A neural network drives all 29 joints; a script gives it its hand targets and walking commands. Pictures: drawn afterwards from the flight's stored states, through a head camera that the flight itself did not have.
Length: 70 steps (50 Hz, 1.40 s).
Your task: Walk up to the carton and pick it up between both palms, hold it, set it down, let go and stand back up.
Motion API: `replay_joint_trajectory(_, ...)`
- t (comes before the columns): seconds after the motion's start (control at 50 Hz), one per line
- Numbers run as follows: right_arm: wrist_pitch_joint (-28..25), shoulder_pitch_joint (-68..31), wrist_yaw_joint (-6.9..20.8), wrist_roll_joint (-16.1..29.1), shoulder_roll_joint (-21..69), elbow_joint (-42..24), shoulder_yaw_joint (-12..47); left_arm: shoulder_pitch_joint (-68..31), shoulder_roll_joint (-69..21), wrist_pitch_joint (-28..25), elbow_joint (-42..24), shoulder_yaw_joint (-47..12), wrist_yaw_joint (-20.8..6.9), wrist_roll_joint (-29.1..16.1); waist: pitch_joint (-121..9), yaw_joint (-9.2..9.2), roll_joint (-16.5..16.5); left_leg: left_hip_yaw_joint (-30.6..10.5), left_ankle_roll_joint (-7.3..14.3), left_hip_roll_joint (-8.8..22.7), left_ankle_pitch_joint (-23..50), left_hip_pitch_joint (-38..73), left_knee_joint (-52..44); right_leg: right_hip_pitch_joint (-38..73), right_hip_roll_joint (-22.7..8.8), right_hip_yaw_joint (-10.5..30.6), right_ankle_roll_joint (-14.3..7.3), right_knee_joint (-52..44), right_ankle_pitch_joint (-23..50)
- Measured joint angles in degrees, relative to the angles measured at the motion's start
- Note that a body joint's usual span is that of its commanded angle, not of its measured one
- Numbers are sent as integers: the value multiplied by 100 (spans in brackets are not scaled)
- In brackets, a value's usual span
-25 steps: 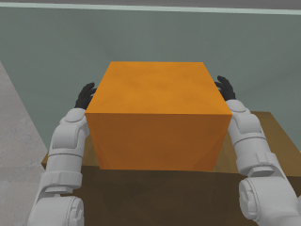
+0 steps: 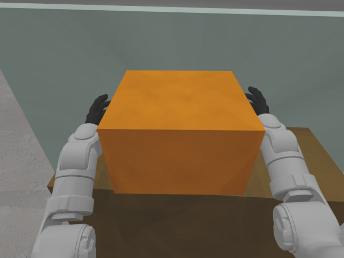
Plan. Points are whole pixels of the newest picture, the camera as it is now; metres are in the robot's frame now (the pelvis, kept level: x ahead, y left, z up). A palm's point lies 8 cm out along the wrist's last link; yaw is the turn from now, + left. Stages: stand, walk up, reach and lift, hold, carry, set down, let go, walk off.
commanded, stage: hold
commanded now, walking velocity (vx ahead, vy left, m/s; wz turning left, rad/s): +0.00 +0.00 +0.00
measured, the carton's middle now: (178, 126) +0.39 +0.00 +0.16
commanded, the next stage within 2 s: none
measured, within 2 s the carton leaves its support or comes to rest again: neither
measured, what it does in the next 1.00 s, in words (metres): stands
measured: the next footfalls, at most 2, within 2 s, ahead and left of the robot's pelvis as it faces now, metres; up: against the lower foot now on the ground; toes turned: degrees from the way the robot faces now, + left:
none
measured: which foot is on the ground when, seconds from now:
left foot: down 0.00-1.00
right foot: down 0.00-1.00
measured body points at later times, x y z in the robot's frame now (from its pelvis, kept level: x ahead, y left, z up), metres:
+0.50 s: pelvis +0.00 +0.00 +0.00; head -0.06 +0.00 +0.45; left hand +0.36 +0.20 +0.18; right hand +0.40 -0.19 +0.19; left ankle +0.04 +0.12 -0.74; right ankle +0.04 -0.12 -0.74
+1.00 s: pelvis +0.00 +0.00 +0.00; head -0.06 +0.00 +0.45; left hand +0.36 +0.20 +0.18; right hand +0.40 -0.19 +0.19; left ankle +0.04 +0.12 -0.74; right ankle +0.04 -0.12 -0.74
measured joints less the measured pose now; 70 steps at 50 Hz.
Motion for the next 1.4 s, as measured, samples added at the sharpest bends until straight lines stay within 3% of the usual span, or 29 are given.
replay_joint_trajectory(1.4, 3, 0, 1, 1, 10, -7, 0, 0, 0, 2, 0, 17, -8, 12, 0, -4, 0, -12, 1, 0, 0, 0, -1, 3, 4, 0, 0, 0, -3)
